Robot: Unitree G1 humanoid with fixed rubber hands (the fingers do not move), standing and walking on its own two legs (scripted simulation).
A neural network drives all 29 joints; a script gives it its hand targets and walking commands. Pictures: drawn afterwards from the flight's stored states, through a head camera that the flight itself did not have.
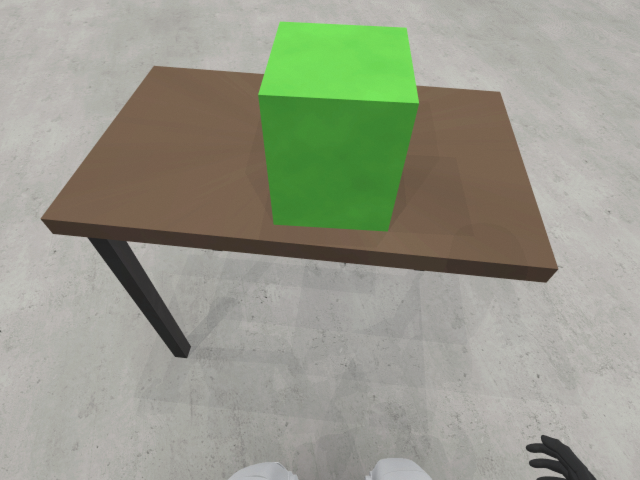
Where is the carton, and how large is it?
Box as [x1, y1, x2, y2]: [258, 22, 418, 231]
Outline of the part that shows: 280,22 258,94 274,224 387,231 418,105 406,28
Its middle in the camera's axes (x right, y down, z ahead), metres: +0.02 -0.18 +0.64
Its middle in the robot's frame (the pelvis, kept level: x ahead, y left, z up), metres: +0.61 -0.04 +0.08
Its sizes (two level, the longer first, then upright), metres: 0.210 0.200 0.250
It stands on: a table, 0.71 m high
